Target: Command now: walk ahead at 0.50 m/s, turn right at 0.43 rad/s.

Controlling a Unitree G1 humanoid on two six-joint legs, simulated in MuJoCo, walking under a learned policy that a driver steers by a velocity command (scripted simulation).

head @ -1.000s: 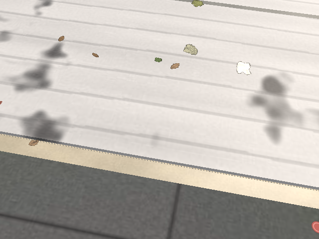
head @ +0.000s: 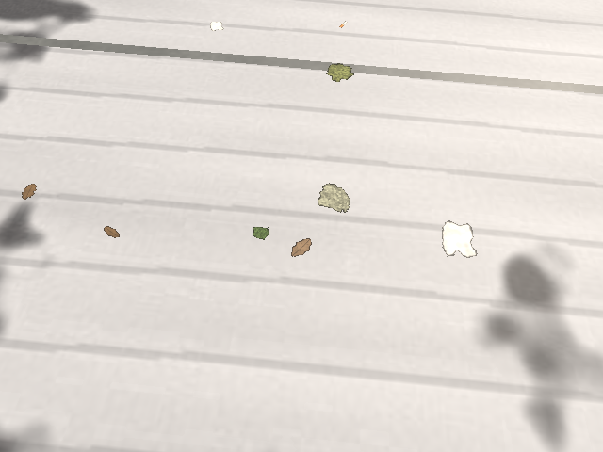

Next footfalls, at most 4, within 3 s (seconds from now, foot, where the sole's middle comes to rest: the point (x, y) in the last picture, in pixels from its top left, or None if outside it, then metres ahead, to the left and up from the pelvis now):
0.42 right None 0.36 -0.18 -0.77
0.96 left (348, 340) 0.73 -0.08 -0.77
1.48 right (475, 281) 0.92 -0.42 -0.77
2.00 left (394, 185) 1.25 -0.22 -0.77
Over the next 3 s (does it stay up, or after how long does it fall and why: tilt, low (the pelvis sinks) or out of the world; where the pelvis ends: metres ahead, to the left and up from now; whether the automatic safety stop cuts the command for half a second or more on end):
stays up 1.65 -0.26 0.00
